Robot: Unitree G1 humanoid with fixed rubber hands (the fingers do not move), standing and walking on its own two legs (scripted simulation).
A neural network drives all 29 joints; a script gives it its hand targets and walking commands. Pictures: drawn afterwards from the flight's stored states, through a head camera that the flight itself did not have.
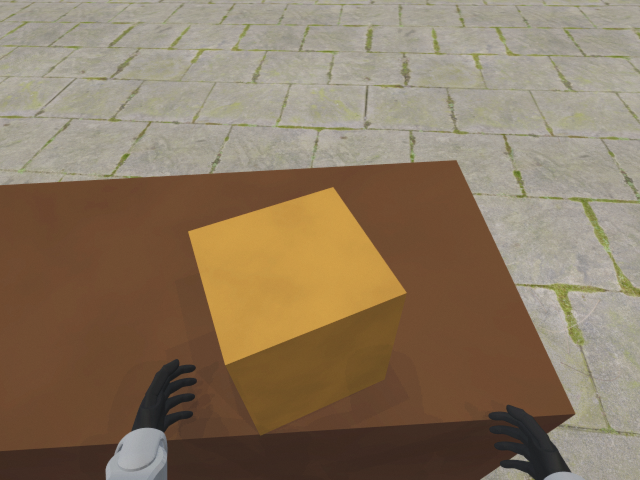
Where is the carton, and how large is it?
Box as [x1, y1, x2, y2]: [188, 187, 406, 435]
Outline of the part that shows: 333,187 188,231 225,365 260,435 384,379 406,292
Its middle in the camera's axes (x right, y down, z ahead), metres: -0.03 +0.11 +0.57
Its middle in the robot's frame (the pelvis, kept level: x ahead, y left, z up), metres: +0.36 +0.05 -0.02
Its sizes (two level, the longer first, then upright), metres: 0.210 0.200 0.250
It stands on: a pedestal, 0.60 m high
